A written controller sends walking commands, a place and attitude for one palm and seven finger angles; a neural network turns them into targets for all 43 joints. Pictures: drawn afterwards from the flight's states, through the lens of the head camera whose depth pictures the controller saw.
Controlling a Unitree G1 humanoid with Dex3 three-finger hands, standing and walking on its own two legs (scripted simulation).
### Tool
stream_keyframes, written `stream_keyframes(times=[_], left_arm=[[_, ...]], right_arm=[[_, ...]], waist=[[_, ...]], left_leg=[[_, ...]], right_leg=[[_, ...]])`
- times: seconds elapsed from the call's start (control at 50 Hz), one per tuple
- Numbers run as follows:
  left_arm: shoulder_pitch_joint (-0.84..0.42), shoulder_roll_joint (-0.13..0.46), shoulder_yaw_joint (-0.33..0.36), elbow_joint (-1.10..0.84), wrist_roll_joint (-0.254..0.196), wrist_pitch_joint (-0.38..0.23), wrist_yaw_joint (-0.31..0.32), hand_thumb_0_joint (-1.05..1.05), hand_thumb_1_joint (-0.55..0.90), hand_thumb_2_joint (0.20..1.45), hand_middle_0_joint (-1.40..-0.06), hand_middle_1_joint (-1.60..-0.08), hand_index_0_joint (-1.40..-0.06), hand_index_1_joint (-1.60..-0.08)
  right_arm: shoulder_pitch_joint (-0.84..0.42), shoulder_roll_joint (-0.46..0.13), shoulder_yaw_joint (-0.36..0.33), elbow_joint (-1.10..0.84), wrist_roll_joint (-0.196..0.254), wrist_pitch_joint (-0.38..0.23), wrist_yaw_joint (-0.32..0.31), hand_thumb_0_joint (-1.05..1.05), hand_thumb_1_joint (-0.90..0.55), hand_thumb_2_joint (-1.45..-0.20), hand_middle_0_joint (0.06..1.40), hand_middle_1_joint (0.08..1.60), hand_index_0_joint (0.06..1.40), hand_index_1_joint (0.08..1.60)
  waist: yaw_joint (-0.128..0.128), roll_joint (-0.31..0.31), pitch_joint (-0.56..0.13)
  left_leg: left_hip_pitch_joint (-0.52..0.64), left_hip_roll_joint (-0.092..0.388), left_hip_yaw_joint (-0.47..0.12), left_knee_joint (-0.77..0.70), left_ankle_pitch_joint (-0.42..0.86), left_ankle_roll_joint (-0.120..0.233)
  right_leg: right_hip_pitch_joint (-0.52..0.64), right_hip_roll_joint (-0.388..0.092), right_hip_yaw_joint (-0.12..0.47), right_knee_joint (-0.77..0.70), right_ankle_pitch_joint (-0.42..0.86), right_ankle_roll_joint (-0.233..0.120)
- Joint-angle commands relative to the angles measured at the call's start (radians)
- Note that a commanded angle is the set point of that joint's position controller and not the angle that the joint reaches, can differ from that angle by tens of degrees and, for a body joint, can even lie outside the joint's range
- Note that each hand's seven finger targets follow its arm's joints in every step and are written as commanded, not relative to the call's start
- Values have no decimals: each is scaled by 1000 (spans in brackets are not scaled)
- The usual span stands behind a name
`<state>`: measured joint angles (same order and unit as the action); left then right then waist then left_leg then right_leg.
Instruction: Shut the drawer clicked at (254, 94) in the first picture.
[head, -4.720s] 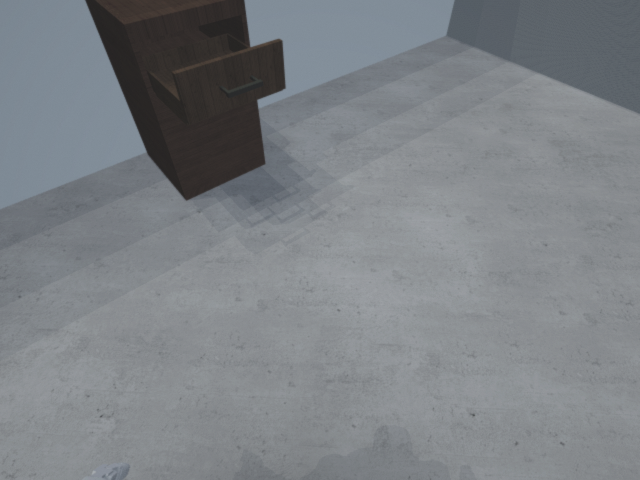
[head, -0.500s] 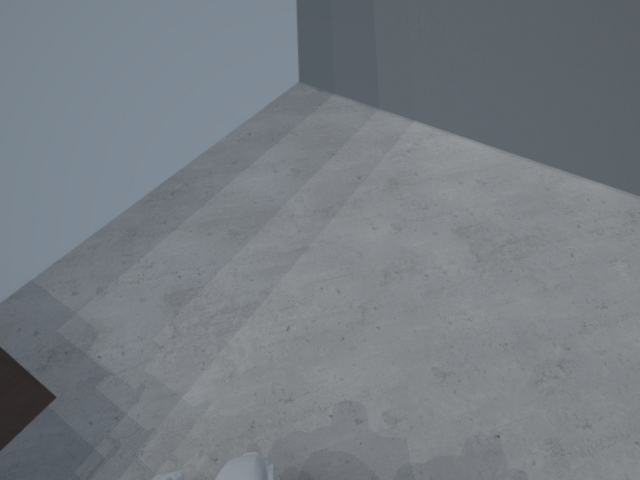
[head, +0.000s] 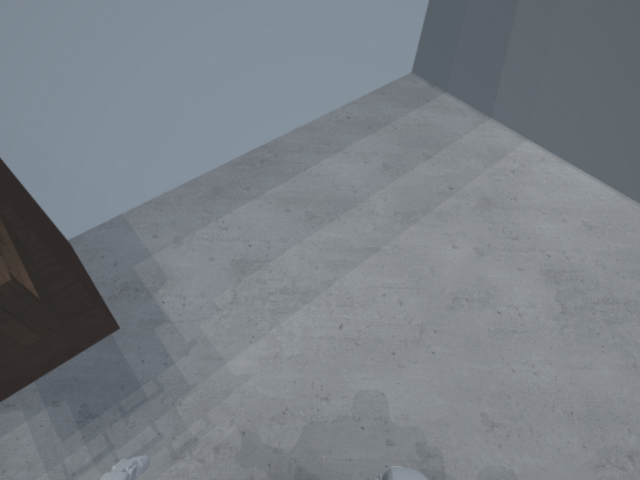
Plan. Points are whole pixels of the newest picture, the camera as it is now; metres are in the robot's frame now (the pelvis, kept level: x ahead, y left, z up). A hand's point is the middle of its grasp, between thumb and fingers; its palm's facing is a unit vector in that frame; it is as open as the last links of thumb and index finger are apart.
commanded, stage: turn to face it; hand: left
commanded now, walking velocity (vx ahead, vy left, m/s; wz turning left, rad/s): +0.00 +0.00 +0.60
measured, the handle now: out of the picture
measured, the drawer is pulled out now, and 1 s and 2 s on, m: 0.27 0.27 0.27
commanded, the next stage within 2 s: take the last steps up to it in 1.10 s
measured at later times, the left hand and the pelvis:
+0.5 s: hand out of the picture -0.03 +0.16 -0.16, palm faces +0.34 -0.91 -0.26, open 7.4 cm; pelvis -0.01 -0.05 +0.00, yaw +19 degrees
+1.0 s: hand out of the picture -0.03 +0.19 -0.15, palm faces +0.54 -0.79 -0.29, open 7.4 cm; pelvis -0.02 -0.05 -0.01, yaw +33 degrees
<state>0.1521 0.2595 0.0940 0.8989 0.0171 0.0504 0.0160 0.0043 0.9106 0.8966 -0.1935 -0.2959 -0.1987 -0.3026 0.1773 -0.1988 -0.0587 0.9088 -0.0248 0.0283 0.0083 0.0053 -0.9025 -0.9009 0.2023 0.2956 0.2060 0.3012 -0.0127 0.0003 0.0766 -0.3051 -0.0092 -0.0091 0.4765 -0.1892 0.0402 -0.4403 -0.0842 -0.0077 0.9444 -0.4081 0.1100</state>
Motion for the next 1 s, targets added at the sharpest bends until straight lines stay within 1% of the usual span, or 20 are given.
stream_keyframes(times=[0.0,0.06,0.08,0.1,0.12,0.16,0.2,0.4,0.46,0.5,0.52,0.54,0.56,0.58,0.6,0.64,0.68,0.86,0.92,0.98], left_arm=[[5,48,0,-101,-11,-27,6,0,900,900,-200,-300,-200,-300],[108,69,2,-87,-14,-39,10,0,900,900,-200,-300,-200,-300],[158,103,10,-82,-8,-49,14,0,900,900,-200,-300,-200,-300],[173,210,29,-89,13,-59,23,0,900,900,-200,-300,-200,-300],[136,245,20,-113,8,-50,21,0,900,900,-200,-300,-200,-300],[34,173,14,-137,3,-53,27,0,900,900,-200,-300,-200,-300],[-21,111,-9,-144,4,-62,20,0,900,900,-200,-300,-200,-300],[155,171,7,-69,13,-53,20,0,900,900,-200,-300,-200,-300],[149,185,18,-53,16,-46,17,0,900,900,-200,-300,-200,-300],[131,191,22,-51,7,-39,12,0,900,900,-200,-300,-200,-300],[121,182,22,-53,-2,-34,8,0,900,900,-200,-300,-200,-300],[126,125,18,-85,-9,-30,-1,0,900,900,-200,-300,-200,-300],[44,83,-9,-135,-3,-27,-3,0,900,900,-200,-300,-200,-300],[-16,96,-5,-132,3,-15,8,0,900,900,-200,-300,-200,-300],[-27,89,1,-118,-3,-15,7,0,900,900,-200,-300,-200,-300],[19,96,6,-77,-3,-13,-4,0,900,900,-200,-300,-200,-300],[60,93,5,-57,-2,-13,-8,0,900,900,-200,-300,-200,-300],[-16,69,-11,-94,-8,-21,3,0,900,900,-200,-300,-200,-300],[26,51,-16,-87,-14,-27,8,0,900,900,-200,-300,-200,-300],[128,83,-10,-57,-11,-50,13,0,900,900,-200,-300,-200,-300]], right_arm=[[11,-234,-72,-65,0,-8,-8,0,-900,-900,200,300,200,300],[-48,-226,-77,-87,6,1,-4,0,-900,-900,200,300,200,300],[-55,-193,-73,-98,14,2,-1,0,-900,-900,200,300,200,300],[-28,-107,-61,-120,22,2,5,0,-900,-900,200,300,200,300],[-35,-134,-65,-134,7,2,4,0,-900,-900,200,300,200,300],[-36,-150,-72,-105,4,24,11,0,-900,-900,200,300,200,300],[-1,-138,-63,-63,2,27,24,0,-900,-900,200,300,200,300],[-155,-112,-29,-87,14,24,27,0,-900,-900,200,300,200,300],[-145,-108,-23,-92,19,13,25,0,-900,-900,200,300,200,300],[-78,-129,-28,-83,14,6,21,0,-900,-900,200,300,200,300],[-18,-169,-38,-66,11,-2,21,0,-900,-900,200,300,200,300],[48,-288,-68,-63,2,-13,14,0,-900,-900,200,300,200,300],[113,-357,-81,-49,12,-6,10,0,-900,-900,200,300,200,300],[142,-324,-76,-23,12,-9,-2,0,-900,-900,200,300,200,300],[85,-306,-70,-37,7,-9,-14,0,-900,-900,200,300,200,300],[-39,-248,-50,-74,6,-12,-16,0,-900,-900,200,300,200,300],[-56,-234,-44,-83,8,-19,-14,0,-900,-900,200,300,200,300],[35,-225,-51,-56,3,-10,-13,0,-900,-900,200,300,200,300],[3,-221,-51,-62,-1,-5,-15,0,-900,-900,200,300,200,300],[-10,-182,-44,-61,13,-5,-11,0,-900,-900,200,300,200,300]], waist=[[-17,180,-150],[35,140,-154],[60,50,-168],[62,-285,-157],[55,-291,-139],[6,-223,-70],[-25,-170,-30],[71,-190,-90],[71,-220,-115],[33,-195,-143],[-7,-115,-170],[-43,182,-222],[-77,307,-198],[-97,235,-194],[-69,227,-139],[-5,166,-82],[11,150,-99],[-29,147,-124],[-6,179,-129],[49,60,-140]], left_leg=[[132,231,-293,-100,291,130],[-11,181,-306,-23,228,83],[-114,120,-267,68,87,29],[-326,-41,-73,317,-253,-70],[-326,-40,-53,533,-418,-81],[-301,14,-75,736,-315,-83],[-302,36,-28,789,-189,-109],[-186,47,80,418,-276,-121],[-95,41,110,255,-274,-100],[36,30,136,68,-128,-87],[183,53,110,-64,17,-68],[385,283,-199,-105,307,41],[392,448,-343,-104,628,157],[323,420,-332,-98,573,176],[268,377,-302,-105,497,170],[168,276,-200,-125,406,121],[161,238,-158,-134,396,106],[228,240,-265,-106,429,145],[153,226,-290,-75,442,134],[-5,145,-251,48,247,48]], right_leg=[[37,37,-11,-161,-31,-17],[254,64,-32,-419,121,-32],[381,-4,17,-591,183,-47],[485,-301,321,-713,197,-145],[338,-434,363,-698,270,-237],[209,-337,262,-686,259,-230],[229,-240,65,-626,412,-205],[402,-295,-51,-548,654,-241],[399,-308,-75,-499,662,-228],[349,-288,-133,-413,604,-175],[254,-265,-175,-292,522,-127],[-8,-141,-215,-59,157,-44],[-167,-67,-150,111,-270,-10],[-168,-66,-46,187,-236,-19],[-191,-68,-22,226,-170,-17],[-134,-62,-10,223,-29,-14],[-94,-47,-17,192,21,-9],[-37,15,-13,-63,-37,-12],[94,46,-25,-212,-18,-31],[361,18,-5,-568,241,-44]])
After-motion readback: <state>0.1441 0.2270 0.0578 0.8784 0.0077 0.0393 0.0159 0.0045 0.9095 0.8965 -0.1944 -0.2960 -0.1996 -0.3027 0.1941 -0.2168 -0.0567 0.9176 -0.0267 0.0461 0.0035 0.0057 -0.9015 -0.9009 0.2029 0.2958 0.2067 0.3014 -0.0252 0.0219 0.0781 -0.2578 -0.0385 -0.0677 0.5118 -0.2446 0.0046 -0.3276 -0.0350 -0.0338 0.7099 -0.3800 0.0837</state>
